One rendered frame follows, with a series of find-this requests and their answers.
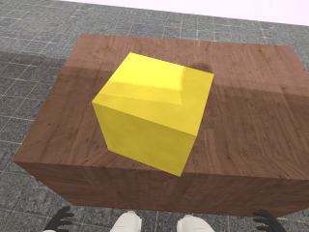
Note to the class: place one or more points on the left robot hand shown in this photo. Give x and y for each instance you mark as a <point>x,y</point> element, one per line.
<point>56,220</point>

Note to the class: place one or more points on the right robot hand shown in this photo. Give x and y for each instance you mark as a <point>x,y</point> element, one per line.
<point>268,219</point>

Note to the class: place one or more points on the pedestal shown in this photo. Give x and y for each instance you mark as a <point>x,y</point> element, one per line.
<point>251,151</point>

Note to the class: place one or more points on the carton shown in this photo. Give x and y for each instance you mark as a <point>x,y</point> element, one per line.
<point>151,110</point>

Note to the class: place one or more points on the robot right thigh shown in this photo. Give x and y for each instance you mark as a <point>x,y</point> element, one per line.
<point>193,224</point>

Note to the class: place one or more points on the robot left thigh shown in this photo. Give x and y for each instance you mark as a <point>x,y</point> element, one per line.
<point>127,222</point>

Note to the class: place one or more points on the robot thigh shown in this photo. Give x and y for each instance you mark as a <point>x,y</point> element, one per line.
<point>193,224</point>
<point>127,222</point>

